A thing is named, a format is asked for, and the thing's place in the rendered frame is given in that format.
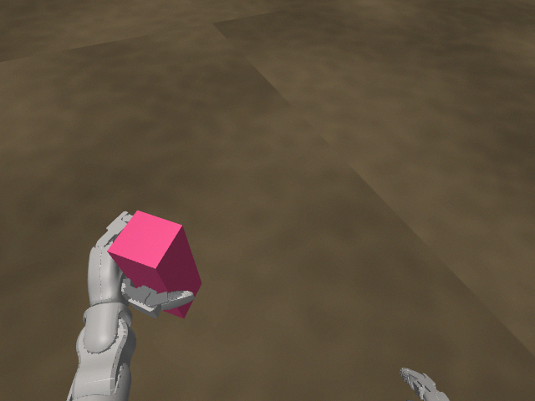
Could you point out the carton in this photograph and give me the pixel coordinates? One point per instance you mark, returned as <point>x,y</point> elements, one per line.
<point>155,252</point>

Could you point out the right robot hand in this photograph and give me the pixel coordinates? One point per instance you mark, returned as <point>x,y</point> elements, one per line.
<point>424,387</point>

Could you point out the left robot arm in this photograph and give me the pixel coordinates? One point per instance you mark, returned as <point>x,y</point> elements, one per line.
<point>105,347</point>

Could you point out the left robot hand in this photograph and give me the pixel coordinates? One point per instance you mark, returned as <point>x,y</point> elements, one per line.
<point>107,283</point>

